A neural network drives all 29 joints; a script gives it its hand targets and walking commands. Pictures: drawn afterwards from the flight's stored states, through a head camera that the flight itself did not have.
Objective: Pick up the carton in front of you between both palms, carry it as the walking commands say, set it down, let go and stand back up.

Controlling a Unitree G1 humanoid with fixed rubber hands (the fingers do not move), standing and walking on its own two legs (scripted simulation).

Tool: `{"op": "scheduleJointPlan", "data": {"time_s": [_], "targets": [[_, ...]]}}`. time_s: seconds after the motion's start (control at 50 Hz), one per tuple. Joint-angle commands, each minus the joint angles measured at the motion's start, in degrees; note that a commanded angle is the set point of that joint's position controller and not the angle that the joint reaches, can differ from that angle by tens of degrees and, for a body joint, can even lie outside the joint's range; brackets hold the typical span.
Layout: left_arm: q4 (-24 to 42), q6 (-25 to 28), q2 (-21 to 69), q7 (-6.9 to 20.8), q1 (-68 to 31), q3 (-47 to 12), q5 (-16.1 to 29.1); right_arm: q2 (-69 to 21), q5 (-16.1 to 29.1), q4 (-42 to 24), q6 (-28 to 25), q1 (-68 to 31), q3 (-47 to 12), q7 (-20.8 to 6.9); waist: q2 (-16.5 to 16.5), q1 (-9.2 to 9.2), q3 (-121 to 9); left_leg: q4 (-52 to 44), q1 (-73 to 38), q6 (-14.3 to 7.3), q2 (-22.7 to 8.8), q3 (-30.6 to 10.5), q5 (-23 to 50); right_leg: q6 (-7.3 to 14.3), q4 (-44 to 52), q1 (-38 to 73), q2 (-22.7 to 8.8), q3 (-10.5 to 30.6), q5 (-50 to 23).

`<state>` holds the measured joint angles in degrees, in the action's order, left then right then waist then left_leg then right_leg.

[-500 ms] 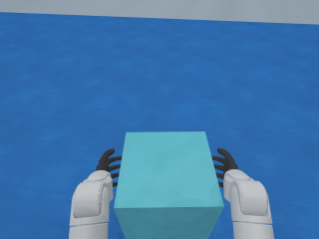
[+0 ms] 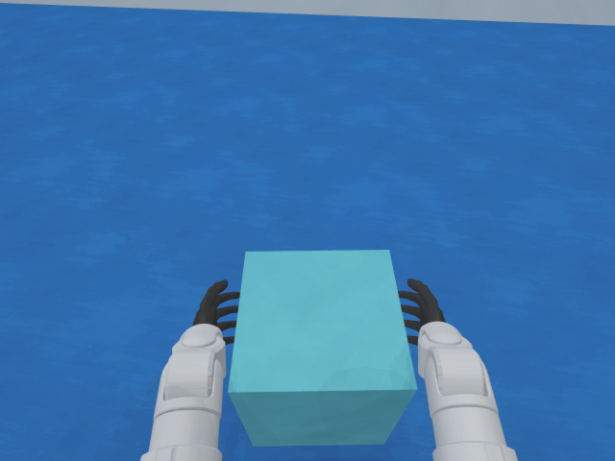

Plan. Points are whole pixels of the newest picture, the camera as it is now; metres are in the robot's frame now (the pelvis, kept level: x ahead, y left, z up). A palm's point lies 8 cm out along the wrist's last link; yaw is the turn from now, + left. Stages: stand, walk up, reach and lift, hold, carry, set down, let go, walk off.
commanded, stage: carry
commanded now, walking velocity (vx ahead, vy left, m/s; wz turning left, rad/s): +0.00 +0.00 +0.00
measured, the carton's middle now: (318, 352) +0.31 +0.00 -0.06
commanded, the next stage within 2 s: hold in 0.68 s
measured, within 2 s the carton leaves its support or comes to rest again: neither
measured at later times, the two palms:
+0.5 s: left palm (199, 337) +0.28 +0.16 +0.04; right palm (427, 335) +0.28 -0.14 +0.03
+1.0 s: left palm (165, 369) +0.24 +0.19 +0.04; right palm (398, 322) +0.30 -0.10 +0.04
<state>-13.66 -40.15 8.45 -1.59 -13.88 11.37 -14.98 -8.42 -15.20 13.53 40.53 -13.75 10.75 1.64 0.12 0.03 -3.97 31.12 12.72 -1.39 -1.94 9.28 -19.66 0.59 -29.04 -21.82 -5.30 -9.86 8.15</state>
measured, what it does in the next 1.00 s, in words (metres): stands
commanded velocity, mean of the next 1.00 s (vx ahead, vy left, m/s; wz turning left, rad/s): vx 0.00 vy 0.00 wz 0.00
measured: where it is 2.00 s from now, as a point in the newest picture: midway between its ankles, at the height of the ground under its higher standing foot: outside the picture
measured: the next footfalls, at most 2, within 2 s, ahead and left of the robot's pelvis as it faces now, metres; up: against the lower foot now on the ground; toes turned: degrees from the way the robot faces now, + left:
none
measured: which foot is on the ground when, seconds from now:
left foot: down 0.00-1.00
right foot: down 0.00-1.00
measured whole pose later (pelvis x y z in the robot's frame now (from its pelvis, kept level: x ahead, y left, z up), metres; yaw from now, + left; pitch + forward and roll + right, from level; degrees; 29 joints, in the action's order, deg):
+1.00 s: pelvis -0.01 -0.02 +0.01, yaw +11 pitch -6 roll +0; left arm -15.0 -39.3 8.4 -1.4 -13.6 12.0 -14.4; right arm -8.5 -15.7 13.9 41.0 -14.0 10.5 1.9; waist 1.3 -0.3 2.2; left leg 24.9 4.1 -0.7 1.6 -2.5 -14.4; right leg -1.9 -23.0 -8.8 -0.7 3.2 7.9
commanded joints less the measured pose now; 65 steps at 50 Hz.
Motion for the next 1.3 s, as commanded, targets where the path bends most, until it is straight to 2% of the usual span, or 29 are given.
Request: {"op": "scheduleJointPlan", "data": {"time_s": [0.0,0.08,0.16,0.32,0.66,0.68,0.7,0.72,0.74,0.78,0.8,0.82,0.88,0.94,0.98,1.04,1.1,1.14,1.22,1.28], "targets": [[5.0,4.5,53.4,14.1,-28.5,-32.2,15.3,-53.8,15.5,-5.6,-4.9,-29.2,-32.3,-13.7,-0.3,0.02,-17.4,-6.0,0.4,-0.4,-6.9,-6.2,10.2,0.4,1.8,12.2,-4.9,5.9,-9.6],[8.5,2.3,53.4,13.8,-26.0,-35.6,17.1,-54.0,17.5,-9.1,-2.7,-26.5,-35.6,-13.4,-0.2,0.05,-18.8,-4.7,-0.5,-0.3,-6.8,-5.9,13.4,0.6,1.0,12.3,-5.0,5.7,-12.4],[9.3,0.4,51.5,13.4,-23.8,-34.9,16.5,-52.0,17.0,-9.7,-0.6,-24.5,-34.7,-13.1,-0.1,-0.01,-18.2,-4.5,-0.2,-0.4,-7.0,-6.0,14.3,0.5,0.8,11.8,-5.0,5.6,-12.6],[9.9,0.6,51.8,13.4,-26.2,-35.3,17.3,-52.2,17.6,-10.4,-0.9,-26.6,-35.2,-13.2,0.1,-0.01,-16.2,-6.0,1.1,-0.6,-7.2,-6.4,11.2,0.1,1.6,11.0,-4.7,5.7,-9.0],[9.0,0.4,51.9,13.5,-25.8,-34.9,17.0,-52.2,17.3,-9.5,-0.8,-26.2,-34.5,-13.3,0.2,-0.04,-16.3,-5.8,1.1,-0.9,-7.2,-6.3,12.4,-0.2,1.4,10.8,-4.6,5.2,-8.9],[6.1,1.3,53.7,14.0,-21.5,-32.8,16.3,-52.4,17.4,-11.5,-0.9,-20.6,-33.5,-13.6,8.0,0.95,-9.5,-12.2,5.4,-0.8,2.4,-17.9,26.5,1.2,0.6,28.4,12.1,11.5,-15.0],[6.7,2.9,52.5,13.4,-21.2,-31.6,14.7,-50.9,16.7,-14.0,-1.7,-23.2,-34.0,-14.1,6.2,-0.46,-11.3,-11.1,1.9,-0.6,2.6,-17.9,30.0,1.2,1.5,27.4,11.0,13.1,-16.8],[6.9,3.4,52.4,13.0,-21.4,-31.3,14.0,-51.7,16.8,-13.3,-1.9,-24.4,-34.5,-14.3,3.6,-1.03,-12.6,-9.9,-3.8,0.0,3.5,-17.4,33.7,0.9,3.1,25.3,11.4,13.6,-16.9],[6.2,3.8,52.4,12.3,-20.8,-30.7,13.2,-50.8,17.0,-12.7,-2.3,-24.7,-35.1,-14.6,4.2,-2.34,-12.8,-10.6,-6.6,0.1,4.1,-16.8,30.8,0.5,3.5,24.3,11.2,13.8,-16.1],[5.7,4.1,52.5,12.3,-22.1,-30.9,13.2,-51.4,17.6,-12.3,-2.7,-25.9,-35.9,-15.0,2.0,-1.71,-12.7,-10.5,-10.4,0.7,4.6,-16.5,32.1,-0.4,4.7,22.1,12.2,13.6,-15.0],[5.3,4.3,52.9,12.3,-22.7,-31.3,13.3,-51.0,17.6,-11.7,-3.0,-26.5,-35.9,-15.2,3.7,-1.67,-13.1,-11.7,-10.7,0.8,4.8,-16.2,26.6,-0.5,5.1,22.3,12.1,13.5,-11.9],[5.4,4.3,52.7,12.8,-24.3,-32.3,13.9,-51.7,17.4,-10.8,-3.1,-26.5,-35.7,-15.2,2.6,-0.80,-11.3,-11.6,-10.3,1.1,4.7,-15.9,26.2,-0.6,5.5,20.7,12.4,13.1,-10.6],[5.4,4.1,54.0,14.4,-28.4,-34.3,16.3,-52.9,15.7,-7.9,-3.2,-25.9,-33.5,-14.5,2.1,1.52,-11.3,-11.8,-8.4,1.9,4.9,-15.7,21.7,0.0,6.1,21.9,12.4,12.9,-7.9],[3.3,3.6,54.3,15.7,-30.8,-33.9,16.6,-54.2,14.8,-5.0,-2.9,-27.0,-31.8,-14.6,2.2,2.21,-9.4,-12.5,-6.0,2.0,5.4,-15.2,15.4,0.1,6.8,21.8,12.1,12.7,-4.4],[0.3,3.9,53.5,16.9,-34.6,-32.0,15.8,-55.7,13.6,-1.7,-2.8,-29.4,-29.3,-14.5,1.1,2.90,-6.9,-12.8,-2.0,1.5,5.5,-14.7,8.6,0.0,6.9,22.6,11.6,12.6,-0.9],[-7.1,5.7,52.4,18.9,-40.9,-26.3,12.8,-58.3,11.6,5.0,-3.4,-35.7,-25.2,-14.8,-0.4,2.23,-4.2,-12.1,4.4,-0.2,5.8,-13.7,-1.4,-0.9,6.4,23.7,10.6,12.7,7.1],[-16.5,8.7,51.8,20.1,-46.9,-17.8,8.1,-60.0,8.8,13.0,-5.1,-42.6,-19.6,-15.2,-1.7,0.84,-3.9,-8.9,8.6,-1.7,6.4,-13.1,-5.2,-1.5,5.5,22.5,9.9,13.7,14.4],[-22.1,10.7,50.1,20.0,-49.5,-11.3,4.3,-58.9,6.6,16.9,-6.6,-46.2,-15.1,-14.7,-2.0,0.02,-3.4,-5.9,11.5,-2.1,6.7,-12.9,-5.4,-1.7,4.9,20.5,9.4,14.6,16.5],[-29.0,14.3,43.9,17.3,-49.7,0.0,-3.5,-51.3,1.0,22.0,-10.4,-48.0,-4.6,-11.8,-1.3,-0.30,-2.8,-0.8,17.3,-2.2,7.5,-12.9,-3.5,-1.8,1.4,14.3,9.4,15.6,14.9],[-30.0,17.8,39.5,15.8,-48.6,3.8,-6.4,-45.2,-2.2,22.8,-14.9,-46.6,0.1,-9.7,-0.6,0.41,-5.9,3.2,22.7,-1.6,8.3,-12.7,-0.4,-1.6,-3.1,9.1,10.1,15.4,7.7]]}}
